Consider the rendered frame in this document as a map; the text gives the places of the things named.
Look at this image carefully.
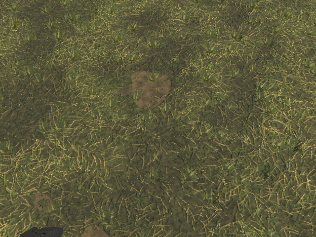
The robot left hand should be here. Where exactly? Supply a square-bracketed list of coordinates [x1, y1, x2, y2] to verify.
[20, 227, 63, 237]

